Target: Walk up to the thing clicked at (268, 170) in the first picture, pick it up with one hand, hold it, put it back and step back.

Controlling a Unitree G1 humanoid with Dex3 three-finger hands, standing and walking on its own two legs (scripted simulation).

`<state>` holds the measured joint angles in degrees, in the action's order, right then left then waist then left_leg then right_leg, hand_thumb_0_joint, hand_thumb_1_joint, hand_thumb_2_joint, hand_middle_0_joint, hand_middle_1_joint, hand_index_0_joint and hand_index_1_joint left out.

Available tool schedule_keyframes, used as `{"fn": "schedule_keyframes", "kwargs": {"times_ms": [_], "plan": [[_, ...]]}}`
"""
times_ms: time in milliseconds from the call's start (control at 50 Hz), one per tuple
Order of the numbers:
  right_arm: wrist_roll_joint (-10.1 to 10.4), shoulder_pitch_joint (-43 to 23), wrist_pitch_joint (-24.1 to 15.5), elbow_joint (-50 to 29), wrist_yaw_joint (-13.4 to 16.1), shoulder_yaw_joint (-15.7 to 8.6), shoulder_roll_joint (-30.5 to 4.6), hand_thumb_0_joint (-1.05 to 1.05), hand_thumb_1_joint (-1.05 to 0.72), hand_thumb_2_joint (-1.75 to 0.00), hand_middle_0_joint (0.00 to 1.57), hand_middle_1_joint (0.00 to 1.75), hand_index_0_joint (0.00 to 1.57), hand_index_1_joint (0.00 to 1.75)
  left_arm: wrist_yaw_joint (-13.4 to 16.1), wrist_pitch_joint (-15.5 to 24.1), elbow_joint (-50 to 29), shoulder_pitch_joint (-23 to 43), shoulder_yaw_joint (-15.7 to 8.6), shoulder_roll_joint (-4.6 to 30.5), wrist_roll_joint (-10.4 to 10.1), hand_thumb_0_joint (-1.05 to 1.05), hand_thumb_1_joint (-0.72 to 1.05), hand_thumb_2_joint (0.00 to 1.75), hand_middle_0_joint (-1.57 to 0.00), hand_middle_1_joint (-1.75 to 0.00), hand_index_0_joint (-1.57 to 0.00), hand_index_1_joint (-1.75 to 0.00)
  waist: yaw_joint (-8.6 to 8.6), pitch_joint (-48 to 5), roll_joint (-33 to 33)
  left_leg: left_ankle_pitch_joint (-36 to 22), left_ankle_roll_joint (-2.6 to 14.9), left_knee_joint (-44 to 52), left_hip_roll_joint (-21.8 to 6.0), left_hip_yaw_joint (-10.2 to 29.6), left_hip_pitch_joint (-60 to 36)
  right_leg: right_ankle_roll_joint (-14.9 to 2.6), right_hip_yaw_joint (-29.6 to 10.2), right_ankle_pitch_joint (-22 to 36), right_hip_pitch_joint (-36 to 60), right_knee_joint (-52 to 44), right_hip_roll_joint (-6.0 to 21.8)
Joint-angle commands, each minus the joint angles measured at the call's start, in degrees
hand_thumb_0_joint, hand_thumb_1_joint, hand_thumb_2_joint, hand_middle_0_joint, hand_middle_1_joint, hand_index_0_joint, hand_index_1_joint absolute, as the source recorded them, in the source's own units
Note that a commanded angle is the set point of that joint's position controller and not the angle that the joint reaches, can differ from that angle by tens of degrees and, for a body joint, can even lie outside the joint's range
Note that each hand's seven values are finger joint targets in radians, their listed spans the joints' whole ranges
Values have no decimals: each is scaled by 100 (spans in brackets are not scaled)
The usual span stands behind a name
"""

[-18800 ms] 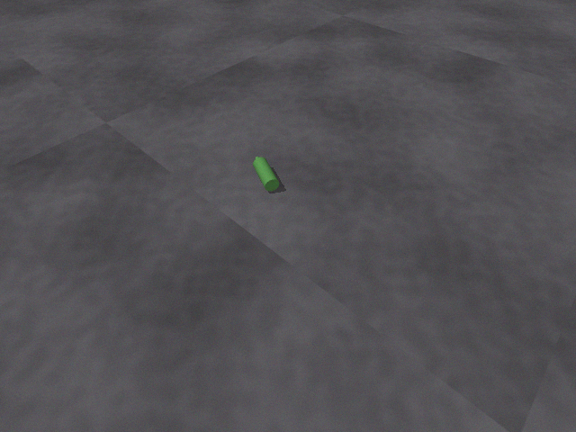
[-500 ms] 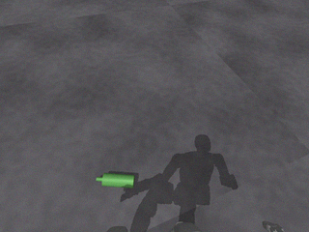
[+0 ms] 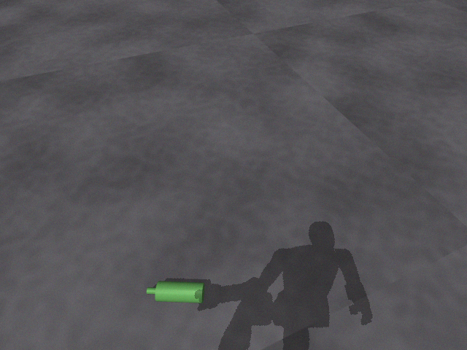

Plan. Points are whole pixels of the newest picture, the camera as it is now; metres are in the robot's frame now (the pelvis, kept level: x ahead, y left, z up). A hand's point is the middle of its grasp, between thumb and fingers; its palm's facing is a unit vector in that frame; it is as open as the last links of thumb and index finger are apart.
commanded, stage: walk up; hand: left
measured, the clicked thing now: (175, 291) +0.45 +0.26 -0.72
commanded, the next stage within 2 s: stand in 1.06 s
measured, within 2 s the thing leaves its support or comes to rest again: neither
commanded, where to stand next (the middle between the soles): +0.07 +0.01 m, yaw +1 degrees
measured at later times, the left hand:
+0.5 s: hand out of the picture +0.10 +0.26 -0.13, palm faces +0.01 -0.93 -0.36, open 7.4 cm
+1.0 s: hand out of the picture +0.09 +0.26 -0.14, palm faces +0.00 -0.94 -0.35, open 7.4 cm
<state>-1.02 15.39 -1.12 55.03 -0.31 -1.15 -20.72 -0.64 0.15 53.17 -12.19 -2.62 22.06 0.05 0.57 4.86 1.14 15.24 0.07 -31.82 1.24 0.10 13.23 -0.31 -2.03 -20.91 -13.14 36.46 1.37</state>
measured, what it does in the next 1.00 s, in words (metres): stands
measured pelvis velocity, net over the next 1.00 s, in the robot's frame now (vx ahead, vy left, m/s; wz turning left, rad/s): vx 0.01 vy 0.00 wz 0.00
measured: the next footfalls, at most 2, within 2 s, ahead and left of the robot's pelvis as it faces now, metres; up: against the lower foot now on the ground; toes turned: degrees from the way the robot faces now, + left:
none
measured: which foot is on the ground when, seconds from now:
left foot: down 0.00-1.00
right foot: down 0.00-1.00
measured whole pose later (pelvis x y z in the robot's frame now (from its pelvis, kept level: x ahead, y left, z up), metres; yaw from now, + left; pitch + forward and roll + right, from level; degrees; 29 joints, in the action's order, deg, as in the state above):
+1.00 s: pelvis +0.01 +0.00 +0.02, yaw +0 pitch -3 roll +0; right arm -0.4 7.6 -0.4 64.3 -0.5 -0.5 -19.8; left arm -0.1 1.1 65.7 -6.2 -1.0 19.9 0.9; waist 0.0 2.9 -0.5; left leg 10.6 -0.2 -19.8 -0.1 0.9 6.7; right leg 0.7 -1.1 -12.2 -4.3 19.1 0.4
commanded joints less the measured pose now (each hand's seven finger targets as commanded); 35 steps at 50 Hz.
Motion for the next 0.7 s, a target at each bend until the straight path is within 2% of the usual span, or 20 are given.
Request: {"fn": "schedule_keyframes", "kwargs": {"times_ms": [0,20,40,60,80,120,160,300,360,540,560,680], "plan": [[45,-705,-183,-470,22,-303,-1482,0,-90,-90,20,30,20,30,78,200,-222,26,-192,1044,-4,0,90,90,-20,-30,-20,-30,238,-478,-464,-825,795,1016,-1338,1454,23,-197,-221,126,432,-952,105],[67,-688,-170,-474,22,-259,-1326,0,-90,-90,20,30,20,30,74,247,-167,100,-197,1099,9,0,90,90,-20,-30,-20,-30,170,-506,-509,-1179,516,863,-977,1029,16,-256,-428,882,615,-1115,213],[82,-679,-170,-461,39,-234,-1257,0,-90,-90,20,30,20,30,89,283,-122,85,-199,1187,-2,0,90,90,-20,-30,-20,-30,130,-569,-554,-1435,345,649,-727,755,-47,-332,-584,1584,684,-1202,380],[96,-562,-162,-376,43,-229,-1223,0,-90,-90,20,30,20,30,95,293,-89,190,-201,1261,-14,0,90,90,-20,-30,-20,-30,43,-573,-509,-1236,255,613,-590,623,-22,-390,-674,1791,692,-1212,490],[97,-594,-148,-315,42,-239,-1236,0,-90,-90,20,30,20,30,95,285,-45,301,-188,1312,-8,0,90,90,-20,-30,-20,-30,-9,-461,-494,-884,234,689,-539,589,-97,-435,-698,1691,482,-1217,555],[83,-681,-132,-229,38,-239,-1242,0,-90,-90,20,30,20,30,98,269,18,453,-130,1222,-20,0,90,90,-20,-30,-20,-30,-17,-418,-430,-984,274,812,-642,673,-361,-385,-586,1580,328,-1263,489],[93,-758,-132,-191,32,-229,-1214,0,-90,-90,20,30,20,30,105,279,89,525,-95,1183,-5,0,90,90,-20,-30,-20,-30,-39,-517,-232,-1271,327,815,-721,683,-466,-314,-494,1750,427,-1390,443],[98,-989,-115,19,36,-227,-1203,0,-90,-90,20,30,20,30,111,282,365,747,-56,1112,8,0,90,90,-20,-30,-20,-30,-62,-671,-88,-1584,292,1019,-753,605,-700,-230,-406,2071,732,-1596,480],[83,-1124,-110,106,32,-215,-1186,0,-90,-90,20,30,20,30,115,270,484,799,-51,1093,4,0,90,90,-20,-30,-20,-30,-34,-641,-132,-1632,268,1130,-766,598,-792,-187,-374,1979,704,-1689,469],[56,-1303,-104,304,25,-187,-1172,0,-90,-90,20,30,20,30,104,247,707,867,-34,1079,28,0,90,90,-20,-30,-20,-30,5,-629,-211,-1333,222,1396,-755,598,-807,-134,-356,1746,820,-1913,470],[60,-1242,-102,347,30,-193,-1165,0,-90,-90,20,30,20,30,105,245,719,927,-41,1096,40,0,90,90,-20,-30,-20,-30,-38,-682,-156,-1317,222,1406,-764,595,-787,-141,-346,1726,899,-1916,472],[49,-1258,-88,434,28,-169,-1151,0,-90,-90,20,30,20,30,101,225,813,913,-40,1069,54,0,90,90,-20,-30,-20,-30,-17,-493,-138,-934,215,1530,-731,630,-671,-118,-356,1364,785,-2072,439]]}}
